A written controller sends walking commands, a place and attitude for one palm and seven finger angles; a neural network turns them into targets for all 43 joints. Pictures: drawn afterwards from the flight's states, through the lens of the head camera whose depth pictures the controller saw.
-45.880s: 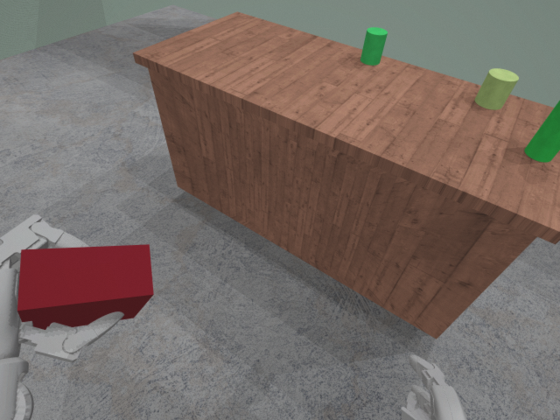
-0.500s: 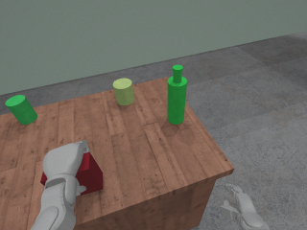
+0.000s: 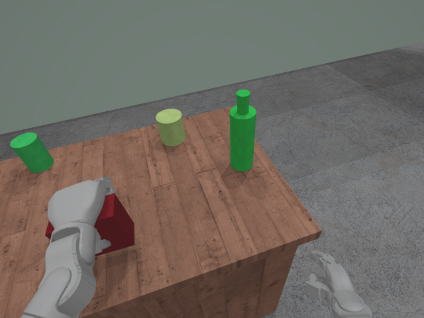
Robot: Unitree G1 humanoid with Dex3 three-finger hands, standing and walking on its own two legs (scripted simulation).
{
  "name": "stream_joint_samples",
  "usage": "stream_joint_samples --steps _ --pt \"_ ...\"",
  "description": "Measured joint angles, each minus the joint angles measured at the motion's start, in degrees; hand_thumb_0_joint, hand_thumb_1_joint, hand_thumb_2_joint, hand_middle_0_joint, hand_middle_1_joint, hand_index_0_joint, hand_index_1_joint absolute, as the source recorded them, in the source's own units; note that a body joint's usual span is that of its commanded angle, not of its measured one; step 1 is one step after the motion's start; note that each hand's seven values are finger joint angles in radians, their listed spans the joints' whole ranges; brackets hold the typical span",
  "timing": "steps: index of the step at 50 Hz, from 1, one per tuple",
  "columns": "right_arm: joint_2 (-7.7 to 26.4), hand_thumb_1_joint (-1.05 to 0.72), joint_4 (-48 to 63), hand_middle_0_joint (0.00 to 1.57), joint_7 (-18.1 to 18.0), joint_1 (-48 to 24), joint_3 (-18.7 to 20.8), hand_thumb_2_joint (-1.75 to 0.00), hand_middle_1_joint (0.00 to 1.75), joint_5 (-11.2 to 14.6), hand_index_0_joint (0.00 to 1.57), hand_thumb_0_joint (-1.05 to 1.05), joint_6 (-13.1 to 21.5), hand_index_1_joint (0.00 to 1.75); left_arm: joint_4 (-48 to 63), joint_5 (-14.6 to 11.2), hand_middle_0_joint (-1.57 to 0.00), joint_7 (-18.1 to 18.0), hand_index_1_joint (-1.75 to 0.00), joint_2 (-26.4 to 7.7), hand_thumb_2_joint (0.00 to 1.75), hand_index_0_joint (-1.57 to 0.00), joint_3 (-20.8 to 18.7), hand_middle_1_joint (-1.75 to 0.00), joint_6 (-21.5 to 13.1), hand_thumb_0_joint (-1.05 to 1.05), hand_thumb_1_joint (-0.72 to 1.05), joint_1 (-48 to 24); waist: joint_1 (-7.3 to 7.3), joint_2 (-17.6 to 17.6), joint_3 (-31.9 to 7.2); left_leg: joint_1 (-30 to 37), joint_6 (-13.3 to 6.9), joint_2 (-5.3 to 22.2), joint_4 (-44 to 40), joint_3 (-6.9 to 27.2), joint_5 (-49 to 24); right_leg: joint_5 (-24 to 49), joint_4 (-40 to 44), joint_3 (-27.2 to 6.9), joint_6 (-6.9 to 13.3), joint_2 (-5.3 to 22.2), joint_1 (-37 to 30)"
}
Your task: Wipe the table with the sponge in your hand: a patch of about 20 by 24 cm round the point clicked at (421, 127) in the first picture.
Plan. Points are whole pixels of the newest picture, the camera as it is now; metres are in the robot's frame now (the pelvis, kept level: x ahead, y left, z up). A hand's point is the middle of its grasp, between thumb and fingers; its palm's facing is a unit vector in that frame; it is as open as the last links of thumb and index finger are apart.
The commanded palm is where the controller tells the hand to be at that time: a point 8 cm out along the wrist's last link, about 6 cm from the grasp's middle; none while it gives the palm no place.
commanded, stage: lift the sponge slowly off the table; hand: left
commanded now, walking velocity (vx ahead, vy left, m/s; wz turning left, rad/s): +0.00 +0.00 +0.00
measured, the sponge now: (98, 232) +0.23 +0.28 +0.04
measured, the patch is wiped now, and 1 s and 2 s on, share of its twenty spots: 1.00 1.00 1.00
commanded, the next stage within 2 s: bring the sponge back beside the body in 0.84 s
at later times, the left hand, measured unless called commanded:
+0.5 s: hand (87, 200) +0.25 +0.28 +0.12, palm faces +0.14 -0.17 -0.97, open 9.7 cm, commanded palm +0.21 +0.27 +0.20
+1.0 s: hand (85, 199) +0.25 +0.28 +0.13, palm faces +0.15 -0.20 -0.97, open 9.7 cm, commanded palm +0.20 +0.27 +0.21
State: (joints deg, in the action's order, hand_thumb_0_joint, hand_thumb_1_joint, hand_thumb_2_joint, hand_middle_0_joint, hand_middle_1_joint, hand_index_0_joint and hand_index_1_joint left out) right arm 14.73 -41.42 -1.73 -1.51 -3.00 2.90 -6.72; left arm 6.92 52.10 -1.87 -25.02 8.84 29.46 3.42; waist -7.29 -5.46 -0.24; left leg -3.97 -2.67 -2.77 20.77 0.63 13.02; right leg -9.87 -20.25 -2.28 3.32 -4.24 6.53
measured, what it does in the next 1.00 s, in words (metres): stands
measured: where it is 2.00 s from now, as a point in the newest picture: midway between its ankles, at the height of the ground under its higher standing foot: outside the picture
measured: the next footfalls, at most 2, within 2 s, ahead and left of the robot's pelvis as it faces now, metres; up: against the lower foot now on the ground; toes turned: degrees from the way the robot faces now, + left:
none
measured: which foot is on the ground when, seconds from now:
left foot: down 0.00-1.00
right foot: down 0.00-1.00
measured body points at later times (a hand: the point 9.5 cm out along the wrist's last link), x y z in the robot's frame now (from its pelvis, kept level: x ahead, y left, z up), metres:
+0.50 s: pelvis +0.00 +0.01 +0.00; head -0.02 -0.03 +0.45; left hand +0.24 +0.28 +0.17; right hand +0.25 -0.19 -0.08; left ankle -0.02 +0.09 -0.75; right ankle +0.01 -0.09 -0.75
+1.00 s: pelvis -0.01 +0.01 +0.00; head -0.02 -0.03 +0.45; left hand +0.24 +0.28 +0.18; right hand +0.25 -0.19 -0.08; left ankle -0.02 +0.09 -0.75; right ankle +0.01 -0.09 -0.75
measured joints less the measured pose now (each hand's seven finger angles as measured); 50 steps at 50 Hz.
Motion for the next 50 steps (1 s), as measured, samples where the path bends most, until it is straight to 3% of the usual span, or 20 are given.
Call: stream_joint_samples --steps 6,11,18,28,39,50 --pt "0.39 -0.90 0.27 0.20 -0.18 -0.08 -0.25 -0.90 0.30 0.23 0.21 0.01 0.04 0.31 -0.17 -0.61 -0.74 1.79 -1.34 -0.77 1.07 -0.80 -0.40 -1.38 1.89 -0.01 -0.49 -1.93 0.25 0.11 0.33 -0.20 -0.10 -0.17 -0.15 0.24 -0.18 0.08 0.16 0.20 -0.10 0.17 0.12" --pt "0.69 -0.90 0.69 0.20 -0.15 0.27 0.00 -0.90 0.30 0.04 0.21 0.01 0.35 0.31 2.28 -0.73 -0.74 3.09 -1.34 -0.74 1.07 -0.80 0.19 -1.38 1.23 -0.01 -0.49 -1.83 0.35 -0.17 0.43 -0.11 -0.32 -0.35 -0.29 0.11 -0.19 0.04 0.15 0.04 -0.31 0.35 0.12" --pt "0.54 -0.90 0.91 0.20 0.26 0.38 0.18 -0.90 0.30 0.06 0.20 0.01 -0.23 0.30 5.64 -1.93 -0.74 2.63 -1.34 -0.91 1.07 -0.80 0.02 -1.38 0.81 -0.01 -0.49 -1.20 0.31 -0.14 0.09 0.22 -0.51 -0.49 -0.61 -0.40 -0.15 -0.15 -0.10 -0.52 -0.52 0.44 0.18" --pt "0.96 -0.90 1.36 0.20 0.14 0.32 -0.01 -0.90 0.30 0.57 0.19 0.01 -0.86 0.30 7.11 -3.71 -0.74 3.43 -1.34 -2.31 1.07 -0.80 -2.19 -1.38 4.66 -0.01 -0.49 -2.63 0.07 0.06 0.44 -0.12 -0.60 -0.56 -0.23 -0.22 -0.15 -0.01 -0.07 -0.36 -0.61 0.51 0.26" --pt "0.80 -0.90 1.44 0.20 -0.42 0.29 0.00 -0.90 0.30 0.51 0.16 0.01 -1.16 0.28 10.58 -4.39 -0.74 4.55 -1.34 -3.21 1.07 -0.80 -1.15 -1.38 3.87 -0.01 -0.49 -2.87 -0.14 -0.28 0.27 0.04 -0.77 -0.88 -0.19 -0.35 -0.36 -0.14 -0.74 -0.50 -0.80 0.80 0.40" --pt "0.80 -0.90 2.31 0.20 -0.38 -0.21 -0.60 -0.90 0.30 0.98 0.16 0.01 -1.15 0.28 8.07 -4.88 -0.74 5.21 -1.34 -2.72 1.07 -0.80 -2.30 -1.38 5.94 -0.01 -0.49 -4.30 0.19 -0.26 0.45 -1.16 -0.56 -0.75 0.15 -0.23 -0.72 0.32 -0.86 -0.36 -0.68 0.68 1.47"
